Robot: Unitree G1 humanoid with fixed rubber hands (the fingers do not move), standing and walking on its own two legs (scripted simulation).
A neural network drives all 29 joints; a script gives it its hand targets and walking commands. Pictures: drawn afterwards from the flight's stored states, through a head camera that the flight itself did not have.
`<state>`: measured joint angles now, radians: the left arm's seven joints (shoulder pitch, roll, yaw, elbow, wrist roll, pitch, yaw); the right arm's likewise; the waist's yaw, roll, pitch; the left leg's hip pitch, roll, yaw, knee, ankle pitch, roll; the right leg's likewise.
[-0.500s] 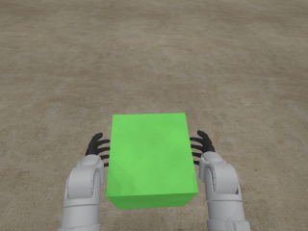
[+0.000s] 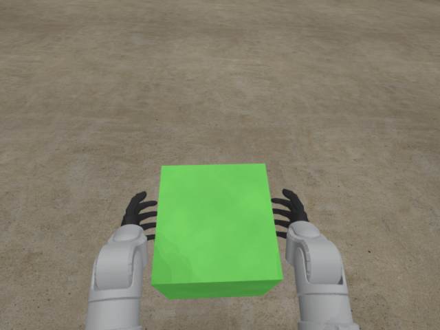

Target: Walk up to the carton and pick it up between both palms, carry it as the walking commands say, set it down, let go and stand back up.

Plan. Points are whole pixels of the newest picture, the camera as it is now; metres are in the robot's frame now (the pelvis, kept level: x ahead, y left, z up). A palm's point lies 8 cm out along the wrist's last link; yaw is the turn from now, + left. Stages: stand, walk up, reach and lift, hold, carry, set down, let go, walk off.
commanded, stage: carry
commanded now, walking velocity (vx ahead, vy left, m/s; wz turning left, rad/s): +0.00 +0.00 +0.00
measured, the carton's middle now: (215, 234) +0.33 +0.00 -0.02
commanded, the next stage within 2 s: none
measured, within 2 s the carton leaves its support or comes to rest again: neither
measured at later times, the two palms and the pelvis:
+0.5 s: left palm (148, 237) +0.28 +0.12 +0.05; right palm (310, 233) +0.28 -0.17 +0.06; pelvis +0.00 -0.02 +0.00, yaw +0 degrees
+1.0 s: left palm (140, 234) +0.28 +0.14 +0.06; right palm (303, 230) +0.28 -0.16 +0.07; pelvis +0.00 -0.01 +0.00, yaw +0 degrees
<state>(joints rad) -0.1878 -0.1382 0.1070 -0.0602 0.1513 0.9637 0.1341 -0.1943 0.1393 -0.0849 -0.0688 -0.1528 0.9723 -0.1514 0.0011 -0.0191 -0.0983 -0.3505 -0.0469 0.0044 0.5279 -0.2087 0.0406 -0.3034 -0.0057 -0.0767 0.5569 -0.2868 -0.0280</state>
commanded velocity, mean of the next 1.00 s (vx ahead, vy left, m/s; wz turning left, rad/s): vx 0.00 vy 0.00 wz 0.00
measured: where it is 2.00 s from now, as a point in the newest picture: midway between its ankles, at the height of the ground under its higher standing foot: outside the picture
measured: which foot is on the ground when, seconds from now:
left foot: down 0.00-1.00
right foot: down 0.00-1.00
